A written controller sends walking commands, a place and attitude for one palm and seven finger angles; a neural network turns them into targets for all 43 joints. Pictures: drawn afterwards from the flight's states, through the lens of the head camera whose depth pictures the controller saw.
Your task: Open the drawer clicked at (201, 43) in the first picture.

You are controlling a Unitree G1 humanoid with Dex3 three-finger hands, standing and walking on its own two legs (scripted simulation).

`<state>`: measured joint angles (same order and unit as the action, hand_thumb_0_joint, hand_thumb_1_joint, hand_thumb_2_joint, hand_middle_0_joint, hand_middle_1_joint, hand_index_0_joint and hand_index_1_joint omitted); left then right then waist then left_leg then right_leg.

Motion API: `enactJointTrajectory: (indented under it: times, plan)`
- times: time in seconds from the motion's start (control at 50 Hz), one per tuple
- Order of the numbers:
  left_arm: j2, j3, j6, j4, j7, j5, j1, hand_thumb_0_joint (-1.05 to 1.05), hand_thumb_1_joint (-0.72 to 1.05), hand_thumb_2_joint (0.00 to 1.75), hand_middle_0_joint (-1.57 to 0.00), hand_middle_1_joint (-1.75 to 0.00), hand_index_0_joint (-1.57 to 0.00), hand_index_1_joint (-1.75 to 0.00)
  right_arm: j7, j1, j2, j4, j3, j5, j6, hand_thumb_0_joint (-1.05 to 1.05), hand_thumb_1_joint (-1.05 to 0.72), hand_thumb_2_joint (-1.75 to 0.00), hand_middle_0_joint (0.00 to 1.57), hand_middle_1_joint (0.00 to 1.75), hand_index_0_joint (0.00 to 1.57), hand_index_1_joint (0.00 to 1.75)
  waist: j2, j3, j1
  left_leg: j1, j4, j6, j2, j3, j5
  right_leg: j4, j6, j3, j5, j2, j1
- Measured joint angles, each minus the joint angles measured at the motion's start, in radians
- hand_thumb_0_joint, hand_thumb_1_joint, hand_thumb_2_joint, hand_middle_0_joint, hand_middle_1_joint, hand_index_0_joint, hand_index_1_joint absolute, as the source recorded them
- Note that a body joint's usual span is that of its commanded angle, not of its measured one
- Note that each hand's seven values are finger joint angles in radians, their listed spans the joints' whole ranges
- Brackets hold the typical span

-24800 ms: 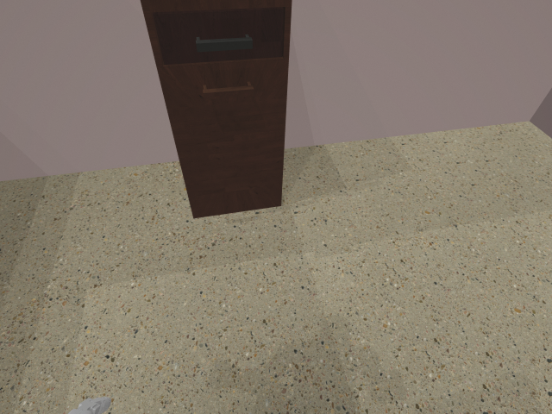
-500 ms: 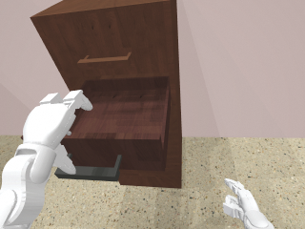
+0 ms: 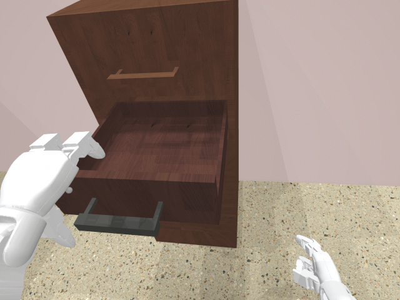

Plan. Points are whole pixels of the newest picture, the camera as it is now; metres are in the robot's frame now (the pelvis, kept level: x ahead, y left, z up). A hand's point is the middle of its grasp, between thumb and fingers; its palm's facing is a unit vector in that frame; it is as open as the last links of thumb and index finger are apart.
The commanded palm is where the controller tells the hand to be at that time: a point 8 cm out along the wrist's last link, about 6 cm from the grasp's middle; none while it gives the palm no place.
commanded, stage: draw the hand back to the body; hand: left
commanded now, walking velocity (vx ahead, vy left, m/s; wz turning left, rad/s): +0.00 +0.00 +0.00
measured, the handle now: (121, 214) +0.25 +0.22 +0.06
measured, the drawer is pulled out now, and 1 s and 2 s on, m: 0.30 0.30 0.30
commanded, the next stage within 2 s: step back with the hand held close in 1.02 s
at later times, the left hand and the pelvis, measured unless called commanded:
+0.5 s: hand (59, 166) +0.21 +0.22 +0.25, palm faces +0.42 -0.84 -0.34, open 11.5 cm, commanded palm +0.16 +0.28 +0.25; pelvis +0.02 +0.01 +0.01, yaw -1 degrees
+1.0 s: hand (50, 169) +0.21 +0.24 +0.25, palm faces +0.50 -0.79 -0.35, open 7.7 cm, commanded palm +0.15 +0.28 +0.25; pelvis +0.02 +0.00 +0.01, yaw +0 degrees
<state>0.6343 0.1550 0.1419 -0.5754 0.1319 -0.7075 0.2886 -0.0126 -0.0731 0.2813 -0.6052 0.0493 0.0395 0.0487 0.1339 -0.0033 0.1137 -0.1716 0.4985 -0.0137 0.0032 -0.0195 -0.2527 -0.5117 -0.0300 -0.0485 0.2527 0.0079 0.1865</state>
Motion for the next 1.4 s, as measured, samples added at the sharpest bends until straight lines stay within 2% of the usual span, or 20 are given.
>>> enactJointTrajectory:
  times: [0.04,0.08,0.1,0.12,0.14,0.18,0.24,0.34,0.52,0.7,0.9,1.0,1.14,1.28,1.32,1.4]
  plan:
    - [0.011,0.010,-0.006,-0.017,-0.005,0.006,0.017,0.00,-0.49,0.30,-0.32,-1.20,-0.32,-1.21,-0.001,-0.004,0.002,0.003,-0.001,0.002,-0.002,0.02,-0.90,-0.89,0.20,0.30,0.20,0.30,-0.002,-0.001,0.001,-0.001,0.003,0.002,-0.001,0.002,-0.002,0.000,0.002,0.002,-0.001,-0.001,-0.001]
    - [-0.052,0.075,-0.078,-0.028,-0.049,0.311,0.034,0.00,-0.49,0.30,-0.32,-1.20,-0.32,-1.20,-0.015,-0.009,-0.011,0.009,-0.005,-0.005,-0.043,0.02,-0.90,-0.89,0.20,0.30,0.20,0.30,-0.004,0.019,-0.013,0.009,0.006,0.005,0.000,-0.003,-0.003,0.012,0.003,-0.003,-0.005,0.001,-0.018]
    - [-0.093,0.103,-0.125,-0.034,-0.079,0.426,0.050,0.00,-0.48,0.30,-0.32,-1.20,-0.32,-1.20,-0.022,-0.012,-0.022,0.009,-0.003,-0.009,-0.072,0.02,-0.90,-0.89,0.20,0.30,0.20,0.30,-0.010,0.028,-0.023,0.012,0.006,0.006,0.002,-0.003,-0.004,0.018,0.003,-0.003,-0.008,0.003,-0.024]
    - [-0.131,0.127,-0.163,-0.044,-0.103,0.520,0.068,0.00,-0.47,0.31,-0.32,-1.19,-0.32,-1.19,-0.030,-0.015,-0.036,0.009,0.000,-0.011,-0.097,0.02,-0.90,-0.89,0.20,0.30,0.20,0.30,-0.020,0.037,-0.031,0.017,0.005,0.005,0.005,-0.001,-0.004,0.024,0.002,-0.001,-0.012,0.006,-0.029]
    - [-0.166,0.142,-0.193,-0.056,-0.124,0.591,0.079,0.00,-0.46,0.31,-0.32,-1.18,-0.32,-1.19,-0.037,-0.024,-0.050,0.009,0.003,-0.013,-0.119,0.02,-0.90,-0.89,0.20,0.30,0.20,0.30,-0.032,0.044,-0.037,0.022,0.001,0.004,0.008,0.000,-0.004,0.032,0.001,0.000,-0.015,0.009,-0.036]
    - [-0.222,0.158,-0.243,-0.072,-0.161,0.679,0.080,0.00,-0.43,0.33,-0.31,-1.16,-0.32,-1.16,-0.051,-0.050,-0.074,0.006,0.008,-0.018,-0.154,0.02,-0.90,-0.89,0.20,0.30,0.20,0.30,-0.060,0.050,-0.041,0.034,-0.010,0.002,0.012,0.001,-0.002,0.048,0.000,0.001,-0.021,0.013,-0.050]
    - [-0.276,0.171,-0.289,-0.074,-0.208,0.734,0.052,0.00,-0.37,0.36,-0.31,-1.12,-0.31,-1.12,-0.063,-0.089,-0.093,-0.013,0.013,-0.027,-0.188,0.01,-0.90,-0.89,0.20,0.30,0.20,0.30,-0.089,0.051,-0.039,0.054,-0.022,0.000,0.017,0.000,-0.002,0.070,-0.001,0.001,-0.027,0.018,-0.074]
    - [-0.322,0.173,-0.314,-0.053,-0.246,0.756,0.024,-0.01,-0.23,0.42,-0.29,-1.03,-0.29,-1.03,-0.058,-0.123,-0.090,-0.048,0.010,-0.038,-0.209,0.01,-0.90,-0.89,0.20,0.30,0.20,0.30,-0.096,0.051,-0.044,0.080,-0.040,0.005,0.012,0.005,-0.002,0.089,0.003,0.005,-0.028,0.014,-0.100]
    - [-0.277,0.200,-0.308,-0.053,-0.236,0.770,0.086,0.00,0.07,0.55,-0.27,-0.83,-0.27,-0.84,-0.052,-0.118,-0.077,-0.058,-0.013,-0.040,-0.192,0.02,-0.90,-0.89,0.20,0.30,0.20,0.30,-0.080,0.046,-0.057,0.089,-0.057,0.011,0.010,0.020,-0.005,0.104,0.010,0.021,-0.029,0.012,-0.103]
    - [-0.271,0.247,-0.295,-0.032,-0.237,0.781,0.109,0.00,0.38,0.68,-0.25,-0.63,-0.25,-0.63,-0.056,-0.093,-0.072,-0.044,-0.026,-0.031,-0.173,0.02,-0.90,-0.89,0.20,0.30,0.20,0.30,-0.071,0.037,-0.042,0.085,-0.063,0.010,0.012,0.015,-0.005,0.114,0.009,0.015,-0.029,0.013,-0.104]
    - [-0.293,0.235,-0.272,-0.026,-0.244,0.781,0.101,0.01,0.72,0.83,-0.22,-0.41,-0.22,-0.42,-0.059,-0.082,-0.073,-0.041,-0.023,-0.034,-0.177,0.01,-0.90,-0.89,0.20,0.30,0.20,0.30,-0.067,0.030,-0.031,0.087,-0.062,0.004,0.015,0.002,-0.006,0.116,0.003,0.003,-0.025,0.017,-0.110]
    - [-0.284,0.237,-0.271,-0.026,-0.243,0.783,0.095,0.01,0.82,0.87,-0.21,-0.35,-0.21,-0.35,-0.059,-0.083,-0.078,-0.041,-0.021,-0.034,-0.174,0.01,-0.90,-0.89,0.20,0.30,0.20,0.30,-0.066,0.027,-0.033,0.090,-0.063,0.000,0.018,0.000,-0.006,0.115,-0.001,0.000,-0.023,0.020,-0.112]
    - [-0.283,0.243,-0.270,-0.010,-0.240,0.789,0.090,0.01,0.87,0.89,-0.21,-0.31,-0.21,-0.32,-0.060,-0.089,-0.077,-0.043,-0.023,-0.031,-0.168,0.01,-0.90,-0.89,0.20,0.30,0.20,0.30,-0.061,0.032,-0.039,0.089,-0.064,-0.005,0.025,0.000,-0.005,0.117,-0.007,0.000,-0.026,0.026,-0.111]
    - [-0.237,0.292,-0.324,-0.048,-0.236,0.777,0.143,0.01,0.88,0.90,-0.21,-0.31,-0.21,-0.31,-0.051,-0.092,-0.052,-0.003,-0.034,-0.021,-0.123,0.01,-0.90,-0.89,0.20,0.30,0.20,0.30,-0.066,0.009,-0.089,-0.052,0.006,0.006,0.031,-0.023,-0.012,0.113,-0.005,-0.023,-0.046,0.034,-0.007]
    - [-0.228,0.291,-0.331,-0.072,-0.238,0.776,0.169,0.01,0.89,0.90,-0.21,-0.30,-0.21,-0.31,-0.053,-0.091,-0.043,0.001,-0.044,-0.019,-0.115,0.01,-0.90,-0.89,0.20,0.30,0.20,0.30,-0.078,0.016,-0.098,-0.074,0.005,0.001,0.023,-0.019,-0.006,0.098,0.001,-0.019,-0.046,0.025,0.022]
    - [-0.197,0.307,-0.337,-0.123,-0.241,0.774,0.234,0.01,0.89,0.90,-0.21,-0.30,-0.21,-0.31,-0.057,-0.097,-0.039,0.021,-0.065,-0.017,-0.099,0.01,-0.90,-0.89,0.20,0.30,0.20,0.30,-0.104,0.028,-0.112,-0.103,-0.002,0.016,0.003,0.000,0.011,0.069,0.017,-0.002,-0.048,0.003,0.071]
